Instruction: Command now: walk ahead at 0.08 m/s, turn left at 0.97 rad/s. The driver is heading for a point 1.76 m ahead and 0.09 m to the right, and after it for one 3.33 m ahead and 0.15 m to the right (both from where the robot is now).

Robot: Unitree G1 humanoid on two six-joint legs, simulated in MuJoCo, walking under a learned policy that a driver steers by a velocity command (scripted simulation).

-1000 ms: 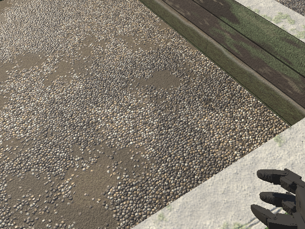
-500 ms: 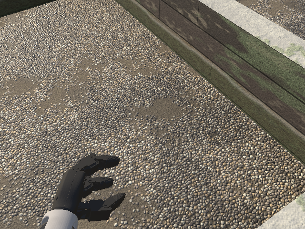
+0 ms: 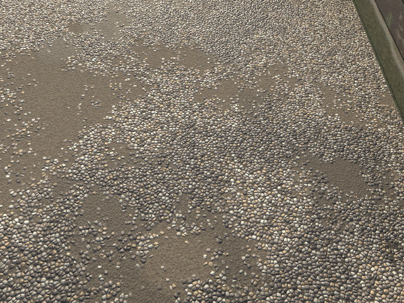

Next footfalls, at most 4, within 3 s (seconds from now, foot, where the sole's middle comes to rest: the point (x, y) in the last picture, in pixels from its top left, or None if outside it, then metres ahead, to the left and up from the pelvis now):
0.38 right None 0.07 -0.15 -0.76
0.68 left None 0.00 0.06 -0.76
1.12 right None -0.04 -0.22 -0.76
1.50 left None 0.01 0.02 -0.76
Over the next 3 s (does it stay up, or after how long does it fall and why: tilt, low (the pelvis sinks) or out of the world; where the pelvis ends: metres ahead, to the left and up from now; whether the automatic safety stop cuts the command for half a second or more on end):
stays up -0.05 -0.12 0.00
